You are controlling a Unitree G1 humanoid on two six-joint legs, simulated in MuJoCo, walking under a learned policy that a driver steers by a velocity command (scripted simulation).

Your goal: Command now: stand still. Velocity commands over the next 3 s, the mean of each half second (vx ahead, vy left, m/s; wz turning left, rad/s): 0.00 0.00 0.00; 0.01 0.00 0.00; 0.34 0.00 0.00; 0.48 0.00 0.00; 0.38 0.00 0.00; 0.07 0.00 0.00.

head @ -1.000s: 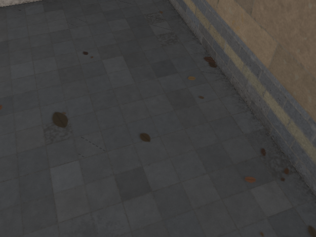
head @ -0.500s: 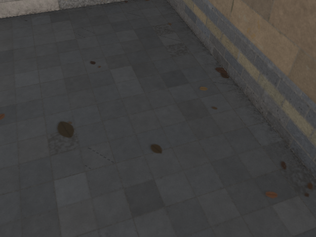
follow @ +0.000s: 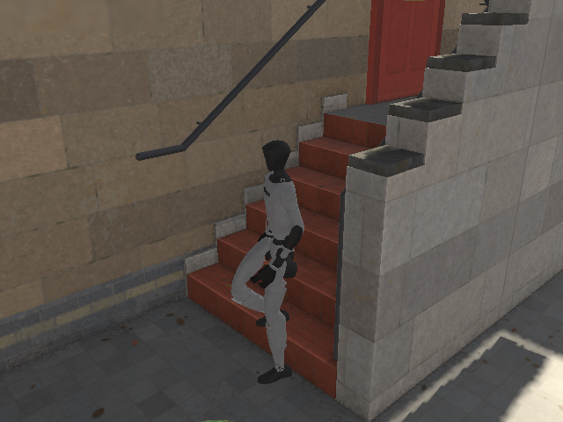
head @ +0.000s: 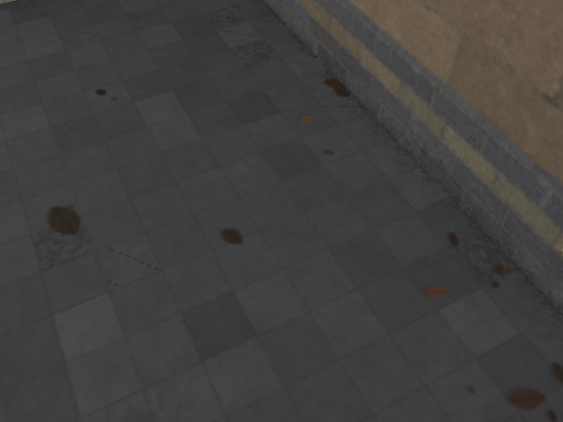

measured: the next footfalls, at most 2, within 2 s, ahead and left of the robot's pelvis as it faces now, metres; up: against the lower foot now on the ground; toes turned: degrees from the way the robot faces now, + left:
left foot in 1.56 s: +0.21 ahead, +0.20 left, +0.00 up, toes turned +0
